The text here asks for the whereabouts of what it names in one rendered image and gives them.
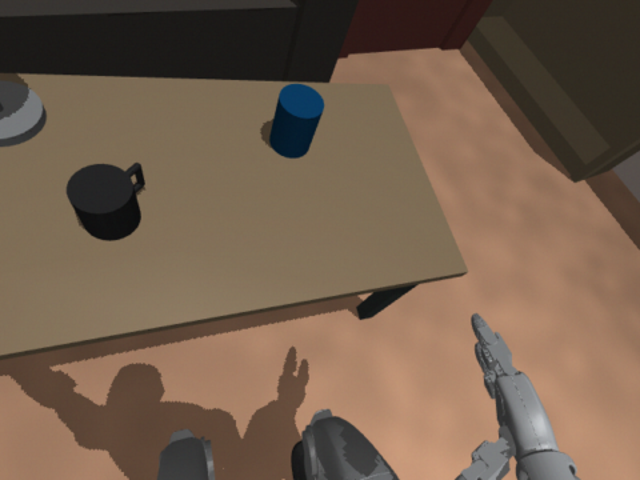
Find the sofa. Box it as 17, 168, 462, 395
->
0, 0, 359, 83

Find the armchair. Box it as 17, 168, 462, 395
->
338, 0, 493, 58

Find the coffee table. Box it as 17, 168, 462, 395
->
0, 73, 469, 360

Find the right robot hand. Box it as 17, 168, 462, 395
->
455, 313, 559, 480

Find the right robot foot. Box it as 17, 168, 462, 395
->
291, 441, 307, 480

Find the bookshelf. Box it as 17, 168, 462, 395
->
467, 0, 640, 183

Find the right robot arm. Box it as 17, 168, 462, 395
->
516, 450, 581, 480

